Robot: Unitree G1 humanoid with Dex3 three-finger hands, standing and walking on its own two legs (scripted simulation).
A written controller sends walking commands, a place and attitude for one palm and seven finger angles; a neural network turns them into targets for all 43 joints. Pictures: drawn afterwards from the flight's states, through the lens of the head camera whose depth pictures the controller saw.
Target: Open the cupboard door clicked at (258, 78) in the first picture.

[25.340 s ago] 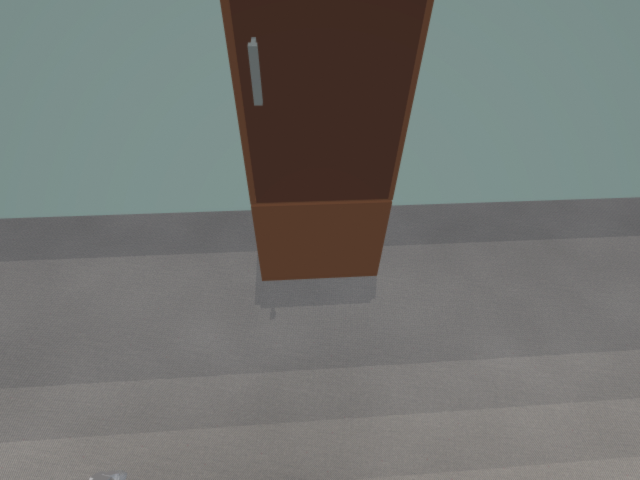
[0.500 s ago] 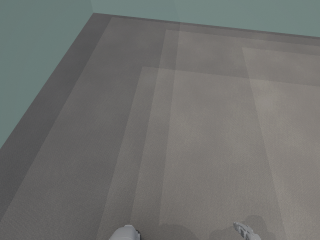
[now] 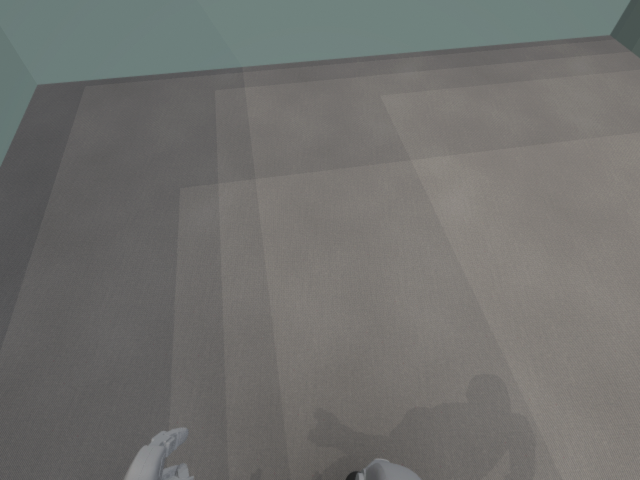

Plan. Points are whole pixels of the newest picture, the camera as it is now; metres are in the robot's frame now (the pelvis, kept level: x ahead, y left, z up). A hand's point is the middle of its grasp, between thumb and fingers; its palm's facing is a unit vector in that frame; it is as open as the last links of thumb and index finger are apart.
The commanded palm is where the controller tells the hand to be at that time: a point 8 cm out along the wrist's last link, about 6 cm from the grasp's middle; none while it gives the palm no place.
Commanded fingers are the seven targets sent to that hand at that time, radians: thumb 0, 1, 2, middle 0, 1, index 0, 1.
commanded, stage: walk to a spot facing it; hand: left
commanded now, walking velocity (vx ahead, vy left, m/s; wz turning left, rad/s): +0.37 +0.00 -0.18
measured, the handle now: out of the picture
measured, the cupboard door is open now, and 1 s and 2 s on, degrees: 42 42 42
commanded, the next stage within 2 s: turn to face it in 0.24 s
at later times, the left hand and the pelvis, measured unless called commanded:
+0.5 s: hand (210, 407) +0.24 +0.18 -0.17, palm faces +0.01 -0.99 -0.15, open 7.3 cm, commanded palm none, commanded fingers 0.00 0.90 0.90 -0.20 -0.30 -0.20 -0.30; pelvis +0.26 +0.01 +0.01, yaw -2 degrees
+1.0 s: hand (226, 313) +0.39 +0.17 -0.14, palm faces +0.31 -0.92 -0.25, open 7.3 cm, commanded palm none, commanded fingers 0.00 0.90 0.90 -0.20 -0.30 -0.20 -0.30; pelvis +0.38 -0.03 +0.02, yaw +18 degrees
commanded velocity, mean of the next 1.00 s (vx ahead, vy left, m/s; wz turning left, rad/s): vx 0.09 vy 0.00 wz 0.37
